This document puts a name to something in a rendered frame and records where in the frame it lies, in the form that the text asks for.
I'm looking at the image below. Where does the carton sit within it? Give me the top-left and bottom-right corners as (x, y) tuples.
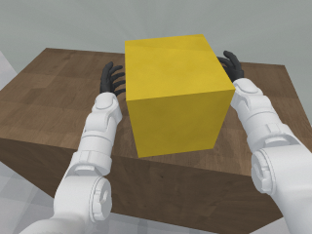
(125, 34), (236, 158)

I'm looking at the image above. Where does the robot right hand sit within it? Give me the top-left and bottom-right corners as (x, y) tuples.
(217, 51), (245, 83)

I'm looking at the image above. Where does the left robot forearm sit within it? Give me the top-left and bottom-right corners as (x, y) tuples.
(54, 92), (123, 211)

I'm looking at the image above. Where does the robot left hand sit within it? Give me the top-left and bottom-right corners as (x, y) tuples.
(99, 61), (126, 97)

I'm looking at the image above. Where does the right robot upper arm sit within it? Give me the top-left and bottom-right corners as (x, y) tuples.
(251, 144), (312, 234)

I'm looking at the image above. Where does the left robot upper arm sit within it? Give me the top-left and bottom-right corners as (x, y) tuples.
(20, 175), (112, 234)

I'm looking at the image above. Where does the pedestal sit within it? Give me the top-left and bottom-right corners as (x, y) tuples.
(0, 48), (312, 234)

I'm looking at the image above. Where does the right robot forearm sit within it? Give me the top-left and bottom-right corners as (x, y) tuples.
(230, 78), (312, 155)

